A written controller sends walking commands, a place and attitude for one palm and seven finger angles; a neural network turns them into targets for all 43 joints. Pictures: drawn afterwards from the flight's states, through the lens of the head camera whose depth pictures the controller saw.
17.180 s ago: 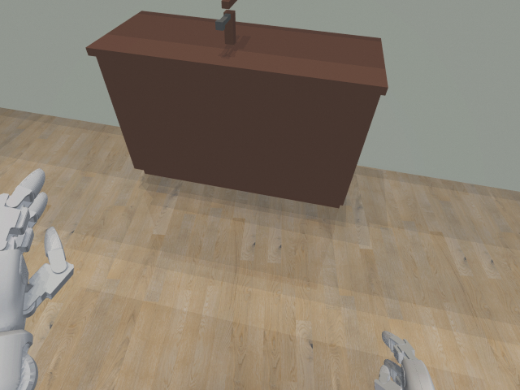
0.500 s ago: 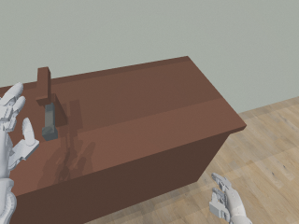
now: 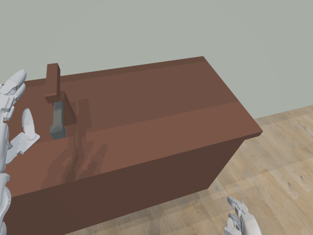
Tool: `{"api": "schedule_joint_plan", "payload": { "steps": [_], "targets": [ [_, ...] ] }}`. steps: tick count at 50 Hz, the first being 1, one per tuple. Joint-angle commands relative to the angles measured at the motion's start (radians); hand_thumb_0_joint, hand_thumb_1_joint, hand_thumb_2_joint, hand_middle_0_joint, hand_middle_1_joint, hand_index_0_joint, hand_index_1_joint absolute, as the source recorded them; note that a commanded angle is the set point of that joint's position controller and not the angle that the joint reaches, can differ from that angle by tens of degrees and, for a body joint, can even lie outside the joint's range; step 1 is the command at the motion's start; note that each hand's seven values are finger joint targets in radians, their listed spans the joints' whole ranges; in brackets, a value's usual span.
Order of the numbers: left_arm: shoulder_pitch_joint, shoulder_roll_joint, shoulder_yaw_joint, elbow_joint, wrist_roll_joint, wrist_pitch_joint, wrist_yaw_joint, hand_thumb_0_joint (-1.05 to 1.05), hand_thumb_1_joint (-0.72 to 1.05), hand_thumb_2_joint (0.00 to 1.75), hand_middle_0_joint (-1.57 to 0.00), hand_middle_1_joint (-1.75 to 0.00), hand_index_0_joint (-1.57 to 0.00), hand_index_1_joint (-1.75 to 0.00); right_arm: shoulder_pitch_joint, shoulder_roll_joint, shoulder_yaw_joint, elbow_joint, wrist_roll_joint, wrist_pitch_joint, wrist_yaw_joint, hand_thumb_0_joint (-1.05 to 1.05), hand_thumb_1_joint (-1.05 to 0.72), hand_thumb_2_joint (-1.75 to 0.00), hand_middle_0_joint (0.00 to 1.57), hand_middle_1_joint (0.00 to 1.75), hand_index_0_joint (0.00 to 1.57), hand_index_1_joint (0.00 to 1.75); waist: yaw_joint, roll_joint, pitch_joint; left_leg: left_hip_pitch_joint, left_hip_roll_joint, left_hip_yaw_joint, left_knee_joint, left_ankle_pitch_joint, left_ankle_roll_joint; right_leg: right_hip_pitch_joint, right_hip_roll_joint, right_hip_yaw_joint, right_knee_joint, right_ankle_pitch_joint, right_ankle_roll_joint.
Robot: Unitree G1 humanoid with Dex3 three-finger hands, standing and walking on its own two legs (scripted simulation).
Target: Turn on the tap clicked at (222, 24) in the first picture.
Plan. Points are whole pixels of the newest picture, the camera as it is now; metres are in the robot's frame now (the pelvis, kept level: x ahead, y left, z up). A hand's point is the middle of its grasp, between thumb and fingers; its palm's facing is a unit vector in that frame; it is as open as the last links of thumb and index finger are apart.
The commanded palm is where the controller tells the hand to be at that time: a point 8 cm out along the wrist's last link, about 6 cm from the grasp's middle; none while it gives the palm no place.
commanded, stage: come to a stop and stand still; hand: left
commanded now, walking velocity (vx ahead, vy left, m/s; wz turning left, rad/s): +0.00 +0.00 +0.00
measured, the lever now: (58, 131) +0.32 +0.29 +0.07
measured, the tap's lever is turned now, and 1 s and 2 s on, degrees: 0 0 0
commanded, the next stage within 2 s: look again from close up in 0.82 s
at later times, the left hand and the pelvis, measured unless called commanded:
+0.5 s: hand (35, 135) +0.24 +0.26 +0.18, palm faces +0.42 -0.86 -0.29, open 7.5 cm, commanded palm +0.18 +0.29 +0.17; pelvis +0.01 +0.01 +0.00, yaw -1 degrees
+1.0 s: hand (27, 145) +0.23 +0.27 +0.16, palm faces +0.37 -0.86 -0.35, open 7.5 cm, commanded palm +0.17 +0.31 +0.17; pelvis +0.01 +0.03 +0.00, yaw -1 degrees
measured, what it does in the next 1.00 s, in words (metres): stands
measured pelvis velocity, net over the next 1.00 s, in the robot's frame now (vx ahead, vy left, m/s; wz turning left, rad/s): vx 0.01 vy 0.03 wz -0.01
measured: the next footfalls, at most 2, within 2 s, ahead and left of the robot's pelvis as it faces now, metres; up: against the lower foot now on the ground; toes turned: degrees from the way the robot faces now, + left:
none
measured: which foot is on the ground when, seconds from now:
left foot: down 0.00-1.00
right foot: down 0.00-1.00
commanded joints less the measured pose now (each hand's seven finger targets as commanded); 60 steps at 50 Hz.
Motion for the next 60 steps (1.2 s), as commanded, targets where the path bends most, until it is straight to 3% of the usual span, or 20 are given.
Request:
{"api": "schedule_joint_plan", "payload": {
  "steps": [1,2,4,6,9,10,11,12,15,18,22,25,31,35,41,42,43,50,56,60],
  "targets": [
    [0.027,0.005,0.067,0.118,-0.082,-0.069,0.001,0.0,0.9,0.9,-0.2,-0.3,-0.2,-0.3,-0.07,-0.119,-0.065,-0.134,0.033,-0.077,0.019,0.0,-0.9,-0.9,0.2,0.3,0.2,0.3,-0.013,0.146,-0.206,0.084,0.107,-0.098,-0.028,0.163,-0.067,0.074,-0.147,0.211,-0.03,0.132,-0.012],
    [-0.004,0.036,0.048,-0.031,-0.088,-0.079,-0.002,0.0,0.9,0.9,-0.2,-0.3,-0.2,-0.3,-0.048,-0.137,-0.072,-0.144,0.033,-0.07,0.029,0.0,-0.9,-0.9,0.2,0.3,0.2,0.3,-0.02,0.206,-0.228,0.048,0.117,-0.12,-0.059,0.154,-0.074,0.102,-0.142,0.174,0.012,0.107,0.001],
    [0.078,0.016,0.008,-0.143,-0.088,-0.091,-0.001,0.0,0.9,0.9,-0.2,-0.3,-0.2,-0.3,-0.077,-0.139,-0.067,-0.149,0.034,-0.07,0.048,0.0,-0.9,-0.9,0.2,0.3,0.2,0.3,-0.012,0.192,-0.192,-0.02,0.153,-0.152,-0.105,0.098,-0.048,0.113,-0.12,0.153,0.041,0.056,0.022],
    [0.157,0.012,-0.001,-0.186,-0.087,-0.083,0.011,0.0,0.9,0.9,-0.2,-0.3,-0.2,-0.3,-0.113,-0.122,-0.054,-0.163,0.042,-0.071,0.056,0.0,-0.9,-0.9,0.2,0.3,0.2,0.3,-0.005,0.083,-0.158,-0.051,0.163,-0.158,-0.126,0.064,-0.038,0.12,-0.102,0.119,0.053,0.049,0.028],
    [0.117,0.125,0.115,-0.212,-0.08,-0.081,0.031,0.0,0.9,0.9,-0.2,-0.3,-0.2,-0.3,-0.106,-0.136,-0.062,-0.174,0.032,-0.067,0.033,0.0,-0.9,-0.9,0.2,0.3,0.2,0.3,-0.012,-0.146,-0.151,-0.078,0.147,-0.165,-0.102,0.016,-0.048,0.118,-0.109,0.13,0.008,0.014,0.026],
    [0.089,0.149,0.147,-0.225,-0.082,-0.085,0.035,0.0,0.9,0.9,-0.2,-0.3,-0.2,-0.3,-0.114,-0.133,-0.063,-0.177,0.03,-0.068,0.021,0.0,-0.9,-0.9,0.2,0.3,0.2,0.3,-0.015,-0.175,-0.153,-0.053,0.132,-0.156,-0.082,0.016,-0.048,0.093,-0.119,0.152,-0.014,0.004,0.022],
    [0.041,0.22,0.211,-0.267,-0.081,-0.088,0.045,0.0,0.9,0.9,-0.2,-0.3,-0.2,-0.3,-0.127,-0.136,-0.059,-0.171,0.029,-0.063,0.012,0.0,-0.9,-0.9,0.2,0.3,0.2,0.3,-0.021,-0.131,-0.147,-0.036,0.122,-0.154,-0.075,0.028,-0.05,0.07,-0.125,0.16,-0.016,0.001,0.014],
    [0.014,0.177,0.183,-0.257,-0.086,-0.094,0.041,0.0,0.9,0.9,-0.2,-0.3,-0.2,-0.3,-0.128,-0.129,-0.057,-0.17,0.025,-0.063,0.004,0.0,-0.9,-0.9,0.2,0.3,0.2,0.3,-0.028,-0.073,-0.147,-0.032,0.118,-0.158,-0.073,0.023,-0.049,0.059,-0.134,0.166,-0.015,-0.015,0.008],
    [-0.058,0.162,0.15,-0.28,-0.083,-0.101,0.04,0.0,0.9,0.9,-0.2,-0.3,-0.2,-0.3,-0.125,-0.12,-0.047,-0.161,0.024,-0.074,-0.006,0.0,-0.9,-0.9,0.2,0.3,0.2,0.3,-0.026,0.113,-0.151,-0.019,0.124,-0.158,-0.084,0.048,-0.043,0.08,-0.123,0.178,0.002,0.052,0.009],
    [-0.09,0.119,0.092,-0.32,-0.075,-0.11,0.037,0.0,0.9,0.9,-0.2,-0.3,-0.2,-0.3,-0.116,-0.121,-0.045,-0.146,0.022,-0.094,0.001,0.0,-0.9,-0.9,0.2,0.3,0.2,0.3,-0.026,0.191,-0.192,0.034,0.135,-0.154,-0.066,0.172,-0.054,0.104,-0.113,0.155,0.026,0.137,0.012],
    [0.026,0.029,0.022,-0.235,-0.069,-0.088,0.038,0.0,0.9,0.9,-0.2,-0.3,-0.2,-0.3,-0.099,-0.13,-0.049,-0.131,0.018,-0.089,0.018,0.0,-0.9,-0.9,0.2,0.3,0.2,0.3,-0.027,0.075,-0.18,0.041,0.138,-0.146,-0.056,0.231,-0.063,0.105,-0.106,0.146,0.004,0.185,0.016],
    [0.062,0.038,0.035,-0.194,-0.067,-0.073,0.038,0.0,0.9,0.9,-0.2,-0.3,-0.2,-0.3,-0.099,-0.136,-0.058,-0.139,0.023,-0.07,0.019,0.0,-0.9,-0.9,0.2,0.3,0.2,0.3,-0.029,0.027,-0.146,0.005,0.141,-0.154,-0.075,0.202,-0.073,0.103,-0.108,0.154,-0.004,0.178,0.012],
    [0.032,0.119,0.113,-0.248,-0.072,-0.072,0.04,0.0,0.9,0.9,-0.2,-0.3,-0.2,-0.3,-0.131,-0.123,-0.046,-0.167,0.026,-0.039,0.003,0.0,-0.9,-0.9,0.2,0.3,0.2,0.3,-0.028,0.059,-0.135,-0.019,0.142,-0.166,-0.116,0.164,-0.083,0.116,-0.1,0.132,-0.005,0.138,0.013],
    [0.015,0.106,0.088,-0.314,-0.076,-0.08,0.038,0.0,0.9,0.9,-0.2,-0.3,-0.2,-0.3,-0.123,-0.126,-0.048,-0.179,0.018,-0.047,0.0,0.0,-0.9,-0.9,0.2,0.3,0.2,0.3,-0.026,0.092,-0.177,0.006,0.143,-0.161,-0.103,0.193,-0.077,0.147,-0.1,0.134,0.001,0.163,0.015],
    [0.035,0.099,0.078,-0.325,-0.068,-0.075,0.046,0.0,0.9,0.9,-0.2,-0.3,-0.2,-0.3,-0.124,-0.132,-0.05,-0.161,0.02,-0.059,0.006,0.0,-0.9,-0.9,0.2,0.3,0.2,0.3,-0.025,0.134,-0.192,0.062,0.152,-0.165,-0.1,0.278,-0.108,0.116,-0.09,0.112,0.015,0.15,0.014],
    [0.05,0.064,0.051,-0.282,-0.073,-0.072,0.042,0.0,0.9,0.9,-0.2,-0.3,-0.2,-0.3,-0.11,-0.135,-0.049,-0.154,0.014,-0.051,0.006,0.0,-0.9,-0.9,0.2,0.3,0.2,0.3,-0.028,0.109,-0.176,0.041,0.154,-0.173,-0.114,0.269,-0.108,0.116,-0.086,0.107,0.014,0.131,0.015],
    [0.05,0.076,0.061,-0.281,-0.07,-0.069,0.042,0.0,0.9,0.9,-0.2,-0.3,-0.2,-0.3,-0.106,-0.136,-0.057,-0.158,0.018,-0.05,0.007,0.0,-0.9,-0.9,0.2,0.3,0.2,0.3,-0.026,0.098,-0.171,0.043,0.16,-0.175,-0.112,0.271,-0.113,0.117,-0.088,0.111,0.014,0.129,0.014],
    [0.078,0.074,0.073,-0.226,-0.075,-0.058,0.038,0.0,0.9,0.9,-0.2,-0.3,-0.2,-0.3,-0.111,-0.136,-0.059,-0.164,0.024,-0.032,0.002,0.0,-0.9,-0.9,0.2,0.3,0.2,0.3,-0.027,0.031,-0.135,-0.023,0.153,-0.178,-0.142,0.127,-0.105,0.137,-0.098,0.118,-0.014,0.101,0.016],
    [0.024,0.099,0.074,-0.324,-0.063,-0.073,0.043,0.0,0.9,0.9,-0.2,-0.3,-0.2,-0.3,-0.134,-0.135,-0.054,-0.167,0.025,-0.042,0.001,0.0,-0.9,-0.9,0.2,0.3,0.2,0.3,-0.027,0.118,-0.128,-0.035,0.15,-0.186,-0.169,0.041,-0.097,0.139,-0.086,0.113,0.0,0.066,0.018],
    [0.029,0.087,0.069,-0.294,-0.061,-0.078,0.046,0.0,0.9,0.9,-0.2,-0.3,-0.2,-0.3,-0.115,-0.137,-0.059,-0.164,0.02,-0.046,0.001,0.0,-0.9,-0.9,0.2,0.3,0.2,0.3,-0.025,0.107,-0.119,-0.059,0.163,-0.196,-0.183,-0.011,-0.091,0.151,-0.086,0.117,0.004,0.048,0.018]
  ]
}}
